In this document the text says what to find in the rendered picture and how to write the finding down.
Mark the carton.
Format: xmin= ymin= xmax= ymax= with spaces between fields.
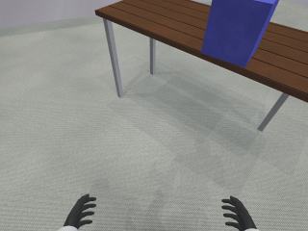
xmin=200 ymin=0 xmax=279 ymax=67

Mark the robot right hand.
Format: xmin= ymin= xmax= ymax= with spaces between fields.
xmin=221 ymin=195 xmax=257 ymax=231

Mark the robot left hand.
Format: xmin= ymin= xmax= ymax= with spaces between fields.
xmin=64 ymin=194 xmax=97 ymax=229

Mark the table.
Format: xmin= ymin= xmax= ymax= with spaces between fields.
xmin=95 ymin=0 xmax=308 ymax=132

